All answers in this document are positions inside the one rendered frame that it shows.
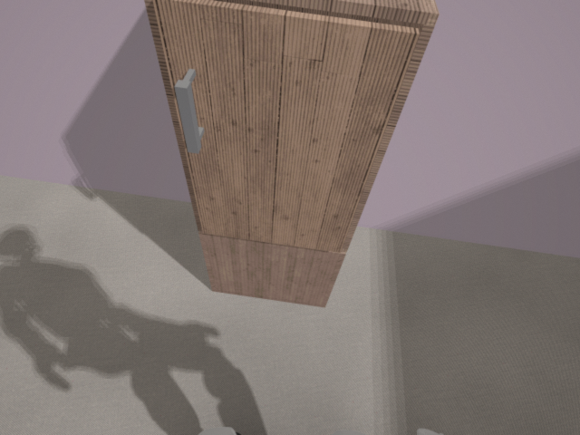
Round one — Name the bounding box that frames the cupboard door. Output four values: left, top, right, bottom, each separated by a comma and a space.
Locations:
152, 0, 420, 253

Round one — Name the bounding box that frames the handle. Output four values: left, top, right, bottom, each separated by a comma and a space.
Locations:
174, 69, 204, 154

